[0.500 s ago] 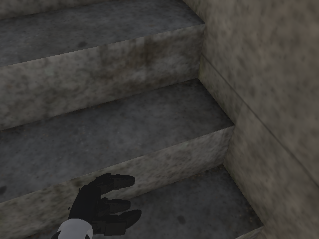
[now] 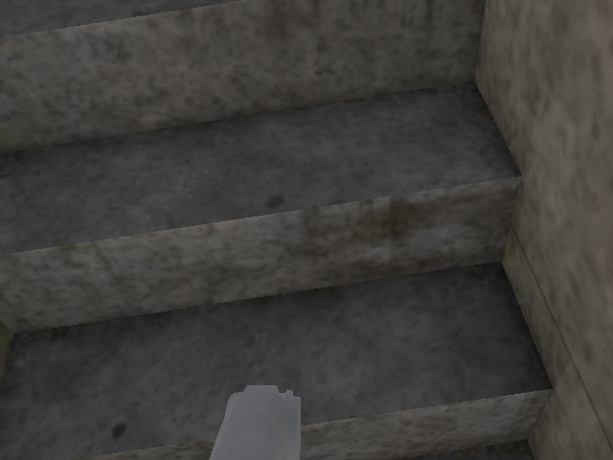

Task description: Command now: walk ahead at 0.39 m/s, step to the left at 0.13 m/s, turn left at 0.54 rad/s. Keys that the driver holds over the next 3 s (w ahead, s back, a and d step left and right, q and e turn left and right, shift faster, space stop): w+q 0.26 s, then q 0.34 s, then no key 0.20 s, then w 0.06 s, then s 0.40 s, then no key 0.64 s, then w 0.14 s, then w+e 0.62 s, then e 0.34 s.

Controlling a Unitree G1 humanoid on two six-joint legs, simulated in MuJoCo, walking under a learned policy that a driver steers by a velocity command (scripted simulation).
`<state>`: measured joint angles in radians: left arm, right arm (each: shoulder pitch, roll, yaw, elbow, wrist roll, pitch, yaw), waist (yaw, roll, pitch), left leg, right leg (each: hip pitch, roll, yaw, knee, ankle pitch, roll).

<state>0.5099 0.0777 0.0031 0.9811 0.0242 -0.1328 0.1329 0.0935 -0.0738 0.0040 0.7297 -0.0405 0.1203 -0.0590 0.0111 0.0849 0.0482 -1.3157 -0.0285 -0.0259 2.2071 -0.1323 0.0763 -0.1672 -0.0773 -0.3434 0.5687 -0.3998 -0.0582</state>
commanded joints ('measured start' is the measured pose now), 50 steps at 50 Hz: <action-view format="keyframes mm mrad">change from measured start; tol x64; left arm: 1 206 125 33 -7 16 2 20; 50 -488 243 -12 -325 -55 -46 -156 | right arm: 1 -227 -18 5 -186 -22 1 7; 50 -32 -247 -26 -63 -9 -142 220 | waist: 1 35 -177 106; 50 -112 -146 -115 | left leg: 1 -397 35 -25 117 -122 -21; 6 -424 43 6 24 -288 15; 14 1268 -126 -81 -1369 -397 185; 16 1149 185 -912 -1836 -529 282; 26 756 27 -203 -1819 -69 101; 34 1110 243 -248 -1702 1703 260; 36 609 -61 -209 -828 100 28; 39 127 -58 -238 -179 6 72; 50 1088 137 109 -1231 13 -181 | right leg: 1 298 -286 346 -300 67 34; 7 379 -258 179 -453 554 -2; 12 153 -300 86 125 2522 -50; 15 -593 105 290 1146 460 4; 24 -1338 98 480 1924 34 -166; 34 -374 218 198 363 41 5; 36 112 -285 1208 -14 447 -439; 38 -213 -193 1174 -82 -458 -298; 50 -705 55 301 -109 23 24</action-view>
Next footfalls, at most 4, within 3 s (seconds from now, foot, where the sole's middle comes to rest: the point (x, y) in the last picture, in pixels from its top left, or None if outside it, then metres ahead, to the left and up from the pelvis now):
0.26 left None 0.28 0.10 -0.56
0.68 right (386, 335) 0.54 -0.05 -0.36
1.06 left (199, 369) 0.49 0.25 -0.36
1.48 right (387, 391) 0.45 -0.04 -0.36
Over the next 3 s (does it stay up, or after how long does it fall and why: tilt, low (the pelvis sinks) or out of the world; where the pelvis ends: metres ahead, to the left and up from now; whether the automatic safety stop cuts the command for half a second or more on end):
stays up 0.62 0.21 0.56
